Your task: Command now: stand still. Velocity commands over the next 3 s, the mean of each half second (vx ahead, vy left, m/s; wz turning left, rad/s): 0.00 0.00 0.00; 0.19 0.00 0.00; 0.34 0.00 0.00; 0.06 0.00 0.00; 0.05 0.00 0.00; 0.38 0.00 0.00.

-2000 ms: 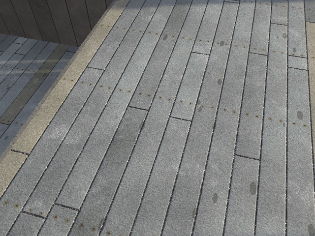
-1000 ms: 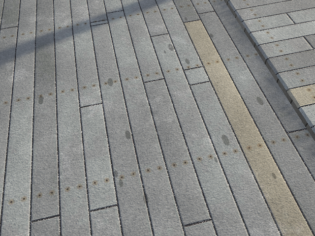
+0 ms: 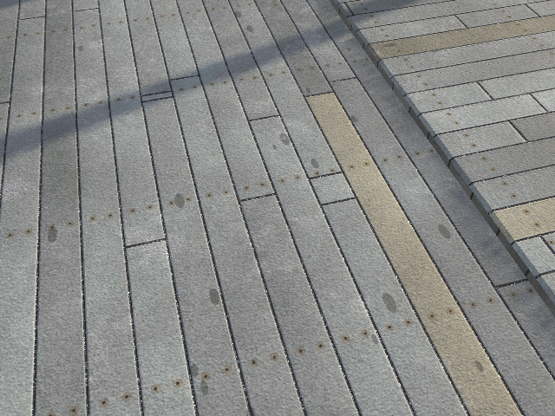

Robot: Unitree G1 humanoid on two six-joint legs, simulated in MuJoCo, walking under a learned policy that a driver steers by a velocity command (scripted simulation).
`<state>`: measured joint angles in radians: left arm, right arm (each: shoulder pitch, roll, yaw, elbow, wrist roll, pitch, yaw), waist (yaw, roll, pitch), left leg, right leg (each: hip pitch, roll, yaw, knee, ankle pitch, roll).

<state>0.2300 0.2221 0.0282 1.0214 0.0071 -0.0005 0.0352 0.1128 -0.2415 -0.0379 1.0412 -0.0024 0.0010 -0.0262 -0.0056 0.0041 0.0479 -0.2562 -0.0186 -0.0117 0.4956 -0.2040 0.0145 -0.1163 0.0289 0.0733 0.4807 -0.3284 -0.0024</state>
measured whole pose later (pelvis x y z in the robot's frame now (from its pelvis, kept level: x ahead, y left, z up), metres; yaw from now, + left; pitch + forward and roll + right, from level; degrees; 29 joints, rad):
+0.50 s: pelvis +0.00 +0.00 +0.00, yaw +1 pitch -1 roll +0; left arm 0.29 0.19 0.01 1.09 0.00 -0.01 0.04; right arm 0.15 -0.22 -0.03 1.09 0.00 0.00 -0.03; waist -0.01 0.01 0.04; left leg -0.28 -0.02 -0.02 0.49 -0.19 0.02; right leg -0.13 0.02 0.06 0.48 -0.32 0.00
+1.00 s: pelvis +0.07 +0.00 -0.01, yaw +0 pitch +2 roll +0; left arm 0.46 0.19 0.03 1.07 -0.02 -0.11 0.02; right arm 0.24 -0.23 -0.04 1.04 0.03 -0.11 0.02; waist 0.03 0.01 -0.02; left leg -0.44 -0.02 0.02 0.94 -0.48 0.07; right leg -0.08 0.02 0.06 0.50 -0.45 -0.02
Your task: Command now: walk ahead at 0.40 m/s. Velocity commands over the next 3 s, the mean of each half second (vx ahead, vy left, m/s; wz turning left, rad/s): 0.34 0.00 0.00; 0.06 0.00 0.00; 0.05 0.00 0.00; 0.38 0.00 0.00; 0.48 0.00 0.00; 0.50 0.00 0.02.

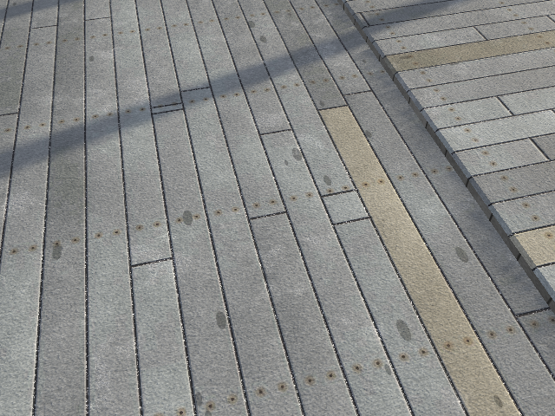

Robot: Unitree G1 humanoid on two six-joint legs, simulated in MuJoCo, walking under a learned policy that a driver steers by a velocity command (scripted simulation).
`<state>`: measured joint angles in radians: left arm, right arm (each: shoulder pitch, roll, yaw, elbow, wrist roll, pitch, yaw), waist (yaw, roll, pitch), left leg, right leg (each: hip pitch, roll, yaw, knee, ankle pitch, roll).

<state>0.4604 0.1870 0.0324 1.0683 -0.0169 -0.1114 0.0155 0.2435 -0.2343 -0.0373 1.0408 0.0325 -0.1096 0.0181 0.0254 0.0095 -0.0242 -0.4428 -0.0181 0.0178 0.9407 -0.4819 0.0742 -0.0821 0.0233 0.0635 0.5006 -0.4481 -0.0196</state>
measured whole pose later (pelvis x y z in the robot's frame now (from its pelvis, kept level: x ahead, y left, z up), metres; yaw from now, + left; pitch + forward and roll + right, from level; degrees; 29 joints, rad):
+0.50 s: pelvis +0.22 +0.09 +0.02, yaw +0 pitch +0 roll +1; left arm 0.18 0.25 0.06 0.90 0.00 -0.05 0.04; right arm 0.25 -0.22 -0.01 1.01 -0.03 -0.10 0.02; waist -0.03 -0.04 0.04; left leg -0.22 -0.07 0.08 0.33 -0.12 0.08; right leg -0.56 -0.08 0.03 0.98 -0.27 0.00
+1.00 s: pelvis +0.30 +0.07 +0.01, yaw +0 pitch +0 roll +0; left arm 0.16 0.21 0.06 1.03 0.00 -0.01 0.04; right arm 0.21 -0.23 -0.02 1.04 0.00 -0.01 -0.02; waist -0.01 0.00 0.03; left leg -0.14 -0.02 0.05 0.48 -0.33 0.04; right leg -0.27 -0.02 0.01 0.50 -0.23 0.02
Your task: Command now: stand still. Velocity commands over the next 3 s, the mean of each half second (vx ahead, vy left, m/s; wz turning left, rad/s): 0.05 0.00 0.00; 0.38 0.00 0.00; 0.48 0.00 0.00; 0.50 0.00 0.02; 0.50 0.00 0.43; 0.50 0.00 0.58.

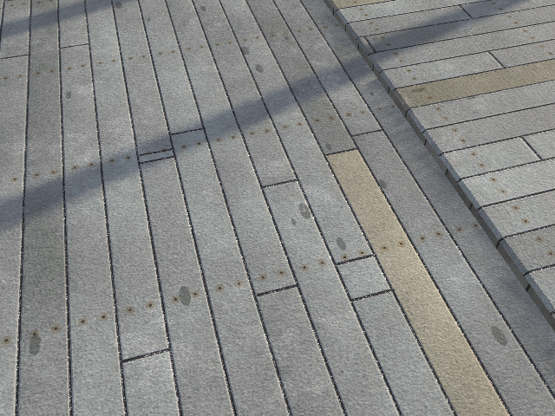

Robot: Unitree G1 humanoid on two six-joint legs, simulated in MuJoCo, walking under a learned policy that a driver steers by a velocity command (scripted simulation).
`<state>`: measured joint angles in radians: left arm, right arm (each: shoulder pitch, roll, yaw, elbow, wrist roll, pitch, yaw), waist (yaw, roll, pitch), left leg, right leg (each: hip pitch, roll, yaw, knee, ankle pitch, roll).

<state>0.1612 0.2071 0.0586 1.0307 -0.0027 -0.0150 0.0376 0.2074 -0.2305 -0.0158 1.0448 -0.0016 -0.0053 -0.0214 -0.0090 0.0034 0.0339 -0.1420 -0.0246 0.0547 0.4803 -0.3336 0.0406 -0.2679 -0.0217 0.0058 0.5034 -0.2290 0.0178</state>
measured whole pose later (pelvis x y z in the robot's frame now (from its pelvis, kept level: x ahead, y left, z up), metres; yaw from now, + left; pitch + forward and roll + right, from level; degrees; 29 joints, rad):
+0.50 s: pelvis +0.01 +0.00 +0.00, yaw +0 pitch -1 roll +0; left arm 0.19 0.21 0.06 1.11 -0.02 -0.01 0.04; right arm 0.32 -0.21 -0.04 1.10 0.01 -0.02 -0.03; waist -0.02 0.00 0.01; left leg -0.10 -0.02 0.06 0.47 -0.35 0.06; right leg -0.32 -0.02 -0.02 0.75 -0.41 -0.03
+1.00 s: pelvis +0.18 -0.08 +0.01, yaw +0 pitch +1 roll +0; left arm 0.39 0.17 0.03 1.11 0.01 -0.10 0.00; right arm 0.12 -0.26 -0.08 0.94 0.02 -0.08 0.00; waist 0.06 0.04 -0.01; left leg -0.66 0.13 -0.01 0.89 -0.07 0.03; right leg -0.02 0.04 -0.08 0.23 -0.22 -0.06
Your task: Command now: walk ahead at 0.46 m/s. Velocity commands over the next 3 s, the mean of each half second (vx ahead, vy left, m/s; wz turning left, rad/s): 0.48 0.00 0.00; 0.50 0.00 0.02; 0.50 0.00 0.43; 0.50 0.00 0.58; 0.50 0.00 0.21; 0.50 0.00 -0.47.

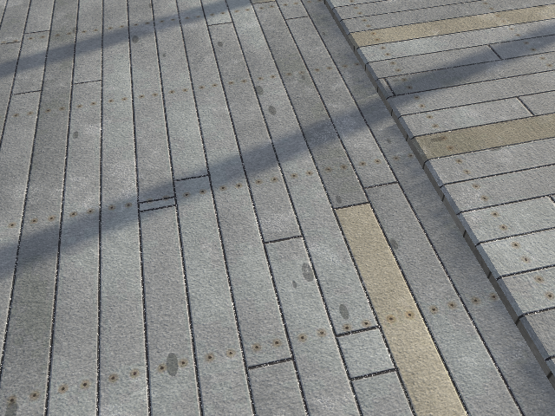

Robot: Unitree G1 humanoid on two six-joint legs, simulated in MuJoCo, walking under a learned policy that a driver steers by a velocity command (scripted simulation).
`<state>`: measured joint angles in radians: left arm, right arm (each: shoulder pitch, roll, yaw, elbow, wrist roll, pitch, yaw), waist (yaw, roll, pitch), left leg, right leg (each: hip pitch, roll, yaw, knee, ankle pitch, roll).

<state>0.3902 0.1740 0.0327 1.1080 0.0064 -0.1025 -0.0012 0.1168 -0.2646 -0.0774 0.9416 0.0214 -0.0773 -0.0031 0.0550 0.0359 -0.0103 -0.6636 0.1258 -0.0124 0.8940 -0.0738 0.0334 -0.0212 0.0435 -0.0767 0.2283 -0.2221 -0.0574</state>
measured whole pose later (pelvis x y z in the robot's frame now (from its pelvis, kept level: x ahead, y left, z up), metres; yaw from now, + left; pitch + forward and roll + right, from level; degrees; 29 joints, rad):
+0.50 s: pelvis +0.29 +0.07 +0.00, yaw +0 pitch +0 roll +1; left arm 0.15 0.26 0.07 0.94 -0.02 -0.09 0.02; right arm 0.30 -0.22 -0.06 1.03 0.00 -0.10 0.03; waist -0.04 -0.04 0.02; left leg -0.16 -0.07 0.08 0.29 -0.14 0.08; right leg -0.64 -0.14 0.03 1.06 -0.22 -0.04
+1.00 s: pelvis +0.59 -0.01 +0.00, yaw +1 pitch +1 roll +0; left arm 0.24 0.23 0.06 0.97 0.01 -0.10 -0.03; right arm 0.21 -0.27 -0.07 0.97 0.03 -0.08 -0.01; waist 0.02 0.04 0.03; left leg -0.57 0.10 -0.04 1.13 -0.27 0.06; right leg -0.23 0.04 -0.09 0.36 -0.15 -0.07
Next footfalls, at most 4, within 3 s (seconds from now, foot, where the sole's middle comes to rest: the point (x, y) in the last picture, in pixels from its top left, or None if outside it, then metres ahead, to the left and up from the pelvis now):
0.24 left None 0.34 0.15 -0.78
0.80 right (351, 367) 0.66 -0.09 -0.78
1.38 left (261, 270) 0.95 0.16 -0.78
1.84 right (296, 188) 1.29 0.07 -0.78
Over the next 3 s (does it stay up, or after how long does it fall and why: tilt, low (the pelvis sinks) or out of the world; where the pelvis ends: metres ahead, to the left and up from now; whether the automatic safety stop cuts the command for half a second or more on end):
stays up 1.59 0.42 -0.02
